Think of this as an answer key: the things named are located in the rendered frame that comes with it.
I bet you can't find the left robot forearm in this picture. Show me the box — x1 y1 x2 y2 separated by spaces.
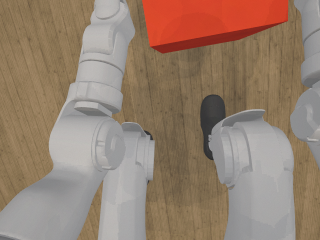
49 0 135 151

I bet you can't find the right robot upper arm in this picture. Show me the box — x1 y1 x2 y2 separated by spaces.
290 85 320 170

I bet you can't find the robot right foot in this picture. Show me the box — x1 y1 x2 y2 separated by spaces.
200 94 226 160

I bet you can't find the right robot forearm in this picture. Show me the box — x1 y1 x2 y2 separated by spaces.
294 0 320 88

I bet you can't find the carton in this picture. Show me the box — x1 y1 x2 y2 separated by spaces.
142 0 288 54

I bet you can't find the left robot upper arm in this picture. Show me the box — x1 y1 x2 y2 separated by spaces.
0 115 126 240

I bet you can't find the left robot thigh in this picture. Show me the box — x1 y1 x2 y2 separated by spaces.
98 131 155 240

